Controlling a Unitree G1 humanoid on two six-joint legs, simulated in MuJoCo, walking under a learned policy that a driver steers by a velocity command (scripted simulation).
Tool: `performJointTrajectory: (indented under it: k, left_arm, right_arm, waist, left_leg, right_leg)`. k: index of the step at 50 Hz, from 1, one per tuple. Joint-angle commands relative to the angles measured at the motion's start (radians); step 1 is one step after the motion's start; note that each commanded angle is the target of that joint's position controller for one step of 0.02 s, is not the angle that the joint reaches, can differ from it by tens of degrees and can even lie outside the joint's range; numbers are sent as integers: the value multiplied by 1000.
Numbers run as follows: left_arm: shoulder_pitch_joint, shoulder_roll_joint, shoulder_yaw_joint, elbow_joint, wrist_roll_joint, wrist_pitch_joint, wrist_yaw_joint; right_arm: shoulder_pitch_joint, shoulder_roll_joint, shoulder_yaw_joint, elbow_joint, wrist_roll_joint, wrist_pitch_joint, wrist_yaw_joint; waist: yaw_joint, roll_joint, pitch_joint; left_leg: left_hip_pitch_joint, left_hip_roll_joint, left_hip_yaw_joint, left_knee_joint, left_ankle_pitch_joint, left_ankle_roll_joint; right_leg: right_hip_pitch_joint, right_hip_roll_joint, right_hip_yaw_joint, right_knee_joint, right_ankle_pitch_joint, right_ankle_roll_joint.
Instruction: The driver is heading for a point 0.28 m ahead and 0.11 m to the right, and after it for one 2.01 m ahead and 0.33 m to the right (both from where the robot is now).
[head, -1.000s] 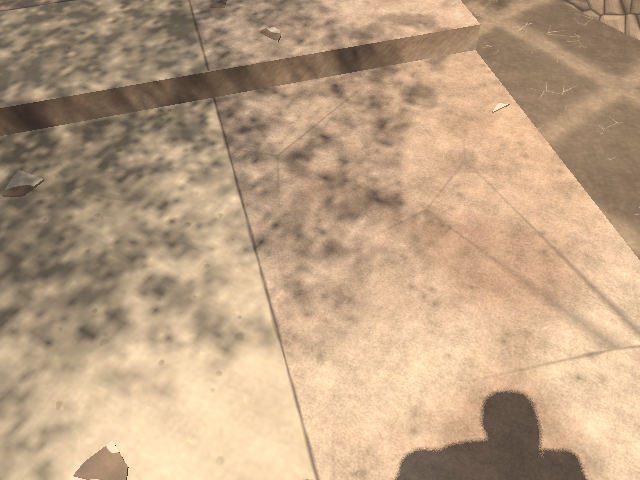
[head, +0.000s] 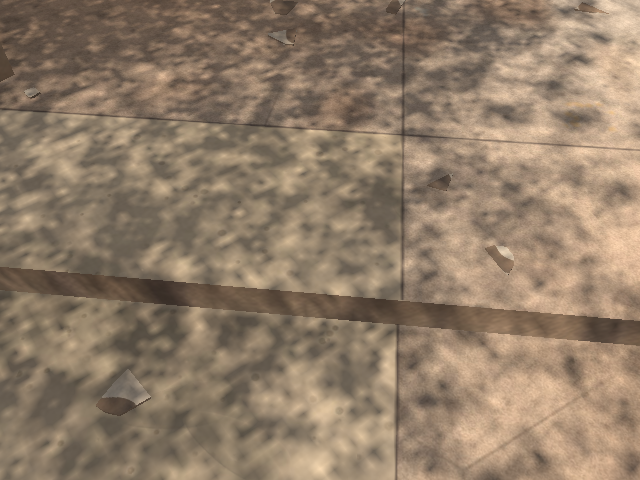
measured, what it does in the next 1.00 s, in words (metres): walks ahead: right foot, then left foot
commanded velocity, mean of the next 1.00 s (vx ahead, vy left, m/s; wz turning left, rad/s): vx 1.00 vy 0.00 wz -0.13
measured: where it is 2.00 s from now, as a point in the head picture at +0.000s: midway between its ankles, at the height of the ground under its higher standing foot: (360, 49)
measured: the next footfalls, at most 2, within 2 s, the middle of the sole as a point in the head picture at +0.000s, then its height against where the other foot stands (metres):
right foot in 0.18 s outside the picture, level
left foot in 0.62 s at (342, 370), level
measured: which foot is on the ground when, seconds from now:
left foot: down 0.00-0.18, up 0.20-0.60, down 0.62-0.98, up 1.00-1.00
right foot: up 0.00-0.16, down 0.18-0.60, up 0.62-0.94, down 0.96-1.00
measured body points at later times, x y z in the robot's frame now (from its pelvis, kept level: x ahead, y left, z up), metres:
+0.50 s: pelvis +0.46 -0.07 +0.00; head +0.49 -0.09 +0.45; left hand +0.54 +0.20 -0.12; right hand +0.62 -0.35 -0.06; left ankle +0.73 +0.02 -0.67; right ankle +0.33 -0.05 -0.73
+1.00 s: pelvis +0.93 -0.22 +0.01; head +0.96 -0.22 +0.46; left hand +1.22 -0.10 -0.01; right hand +0.83 -0.46 -0.12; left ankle +0.74 -0.05 -0.66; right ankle +1.04 -0.36 -0.64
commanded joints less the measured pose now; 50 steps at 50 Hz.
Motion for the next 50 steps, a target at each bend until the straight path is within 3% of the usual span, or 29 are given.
performJointTrajectory:
  k: [1, 5, 8, 9, 10, 11, 12, 14, 18, 21, 24, 28, 30, 31, 32, 33, 34, 36, 38, 40, 42, 43, 44, 45, 46, 47, 48, 49, 50]
  left_arm:
    - [-84, -15, -17, -89, -4, -11, -22]
    - [-85, 34, -13, -100, 2, -12, -34]
    - [385, 164, 46, 26, -1, 0, -5]
    - [449, 203, 74, 52, -12, 4, 20]
    - [339, 257, 87, 55, -18, 14, 31]
    - [267, 331, 99, 4, 6, 19, 31]
    - [230, 268, 94, -28, 13, 17, 35]
    - [170, 173, 68, -9, 4, 1, 39]
    - [133, 157, 53, -20, -11, -61, 45]
    - [205, 127, 47, 7, -21, -81, 39]
    - [280, 138, 48, 37, -23, -93, 34]
    - [319, 134, 35, 54, 18, -89, 58]
    - [248, 194, 46, 53, 50, -63, 86]
    - [96, 216, 56, 12, 44, -60, 89]
    - [20, 60, 14, -57, 53, -92, 84]
    - [70, 28, -9, -107, -1, -108, 72]
    - [-5, 49, -21, -130, 17, -113, 75]
    - [-121, 27, -39, -198, 48, -117, 54]
    - [-180, -43, -68, -283, 77, -81, 25]
    - [-287, -116, -111, -387, 64, -56, 27]
    - [-379, -85, -119, -472, 46, -56, 44]
    - [-370, -46, -118, -490, 32, -58, 42]
    - [-321, -86, -133, -479, 33, -61, 35]
    - [-222, -82, -114, -429, 16, -61, 40]
    - [-50, -28, -81, -369, 16, -50, 55]
    - [135, 33, -49, -330, 18, -42, 65]
    - [301, 103, -6, -297, 24, -43, 73]
    - [398, 217, 33, -259, 40, -69, 78]
    - [274, 267, 43, -248, 32, -60, 78]
  right_arm:
    - [-125, -39, 6, -69, 2, -31, -7]
    - [-79, -147, -10, -60, 5, -19, -47]
    - [-211, -229, -38, -109, -19, 34, -64]
    - [-231, -196, -36, -104, -23, 45, -44]
    - [-239, -15, 13, -155, -43, 27, -24]
    - [-156, -15, 31, -270, -13, 2, -15]
    - [-209, -76, 33, -269, -25, -24, -15]
    - [-271, -100, 30, -261, -41, -22, -15]
    - [-298, -59, 52, -277, -63, 48, -8]
    - [-468, -13, 72, -336, -38, 43, 10]
    - [-521, 19, 83, -336, -10, 38, 9]
    - [-489, -98, 37, -325, -15, 23, -3]
    - [-204, -134, 8, -238, -9, 30, -14]
    - [68, -164, -12, -152, -10, 34, -25]
    - [180, -211, -24, -88, -22, 37, -27]
    - [166, -225, -35, -67, -29, 41, -8]
    - [117, -162, -41, -82, -31, 47, -6]
    - [105, -70, -19, -47, -24, 54, -10]
    - [88, -57, -4, -18, -7, 34, -26]
    - [21, -79, 0, -27, -19, 12, -22]
    - [-9, -98, 1, -30, -16, 2, -23]
    - [-31, -88, 0, -41, -3, 6, -25]
    - [-70, -70, -2, -60, 21, 17, -31]
    - [-35, -107, -10, -71, 46, 7, -22]
    - [-20, -196, -34, -72, 44, -4, -9]
    - [-43, -299, -69, -89, 42, -11, 1]
    - [-99, -322, -97, -110, 39, -18, 11]
    - [-152, -157, -70, -139, 4, -38, 18]
    - [-75, 8, -39, -250, 36, -36, 31]
  waist:
    - [64, 90, 123]
    - [100, 109, 51]
    - [343, 151, -173]
    - [357, 51, -158]
    - [210, -220, -32]
    - [107, -259, -241]
    - [122, -61, -183]
    - [34, 145, 12]
    - [-21, 146, 70]
    - [62, 92, 92]
    - [137, 1, 32]
    - [110, 7, -79]
    - [-61, -70, -194]
    - [-224, -26, -259]
    - [-183, 216, -256]
    - [-106, 281, -316]
    - [-124, 109, -238]
    - [-65, -4, -54]
    - [24, -5, 63]
    - [62, 85, 132]
    - [73, 86, 166]
    - [80, 78, 171]
    - [106, 30, 86]
    - [114, 24, -40]
    - [179, 55, -174]
    - [280, 108, -300]
    - [374, 133, -404]
    - [355, -85, -444]
    - [183, -425, -447]
  left_leg:
    - [-183, 198, 50, -171, 629, 11]
    - [-17, 244, 93, -20, 1257, -29]
    - [-91, 294, 34, 598, 1409, -8]
    - [-239, 180, 37, 992, 818, -1]
    - [-628, 1, -27, 1382, -150, -22]
    - [-893, -20, -239, 1494, -188, -38]
    - [-950, 41, -310, 1397, -110, -22]
    - [-843, 121, -312, 1182, -10, -35]
    - [-643, 199, -254, 872, 46, -95]
    - [-594, 176, -180, 549, 332, -72]
    - [-531, 112, -115, 365, 525, -18]
    - [-541, 6, -30, 346, 303, 91]
    - [-304, -18, -74, 203, 198, 125]
    - [0, 49, -129, 148, 259, 180]
    - [359, 251, -385, 344, 573, 254]
    - [560, 405, -841, 207, 526, 415]
    - [498, 393, -859, 116, 208, 397]
    - [193, 314, -757, 19, 96, 326]
    - [-98, 257, -697, -35, 17, 293]
    - [-365, 208, -643, -132, -36, 275]
    - [-494, 176, -601, -227, -29, 247]
    - [-631, 143, -536, -320, 75, 249]
    - [-822, 101, -453, -373, 195, 224]
    - [-837, 102, -447, -312, 616, 231]
    - [-674, 105, -413, -91, 1035, 210]
    - [-493, 110, -413, 197, 1294, 188]
    - [-412, 110, -455, 532, 1322, 136]
    - [-461, 8, -427, 986, 549, 91]
    - [-753, -71, -412, 1283, 84, 73]
  right_leg:
    - [77, 20, -72, -184, 164, -29]
    - [286, 154, -204, -388, 186, -89]
    - [762, 219, -123, -399, -45, -159]
    - [887, 192, -30, -484, -117, -200]
    - [936, 92, 188, -424, 73, -240]
    - [1133, -69, 703, -685, -212, -437]
    - [1066, -128, 869, -900, -488, -398]
    - [740, -64, 720, -941, -392, -299]
    - [409, 79, 427, -975, -97, -258]
    - [433, 154, 280, -979, 201, -174]
    - [614, 114, 231, -993, 444, -111]
    - [970, 54, 158, -747, 1138, -38]
    - [986, 5, 144, -379, 1267, -10]
    - [762, 62, 88, -29, 1064, -7]
    - [247, 197, 69, 348, -147, 23]
    - [-147, 244, 109, 547, -416, 70]
    - [-270, 146, 147, 565, -344, 55]
    - [-304, 110, 94, 594, -349, 42]
    - [-365, 80, 71, 673, -404, 39]
    - [-415, 69, 16, 716, -490, 39]
    - [-403, 20, 5, 579, -478, 53]
    - [-176, 9, -38, 334, -409, 67]
    - [290, 13, -43, 79, -205, 58]
    - [592, 105, -114, 97, -129, 55]
    - [726, 157, -98, 69, -228, 45]
    - [794, 172, -62, -56, -319, 41]
    - [856, 145, 7, -185, -397, 25]
    - [895, -60, 320, -381, -653, 14]
    - [911, -297, 991, -813, -612, -15]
